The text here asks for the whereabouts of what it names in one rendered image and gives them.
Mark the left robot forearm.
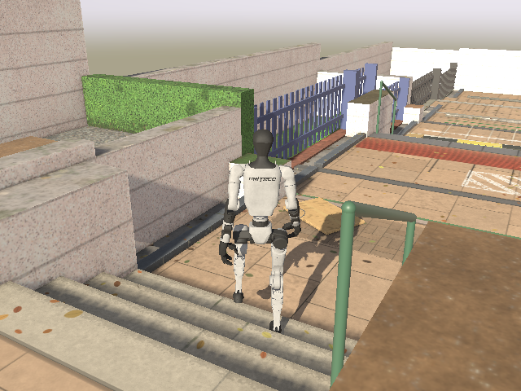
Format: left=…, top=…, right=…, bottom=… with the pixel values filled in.
left=220, top=199, right=236, bottom=243

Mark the robot right upper arm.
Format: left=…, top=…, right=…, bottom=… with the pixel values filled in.
left=279, top=165, right=297, bottom=210

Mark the robot right thigh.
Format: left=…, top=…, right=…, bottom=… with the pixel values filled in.
left=269, top=228, right=288, bottom=289

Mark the robot right hand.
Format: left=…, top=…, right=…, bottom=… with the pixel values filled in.
left=282, top=222, right=301, bottom=238

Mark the robot left hand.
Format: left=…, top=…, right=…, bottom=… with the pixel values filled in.
left=219, top=241, right=239, bottom=266

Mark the left robot shin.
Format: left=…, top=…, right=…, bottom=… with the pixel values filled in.
left=234, top=244, right=245, bottom=293

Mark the right robot forearm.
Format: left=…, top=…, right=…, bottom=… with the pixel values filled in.
left=288, top=198, right=300, bottom=226

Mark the robot left upper arm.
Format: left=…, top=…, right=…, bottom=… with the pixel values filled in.
left=228, top=164, right=245, bottom=211

